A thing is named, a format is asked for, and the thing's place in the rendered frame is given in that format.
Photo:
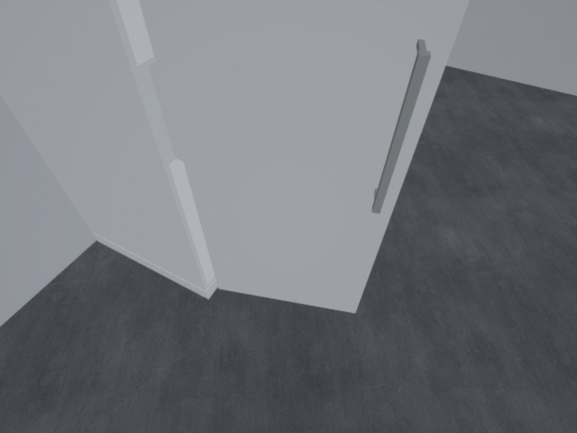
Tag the handle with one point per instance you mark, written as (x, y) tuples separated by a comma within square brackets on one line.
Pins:
[(414, 85)]

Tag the fridge door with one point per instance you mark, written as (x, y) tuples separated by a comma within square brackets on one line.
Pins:
[(284, 111)]

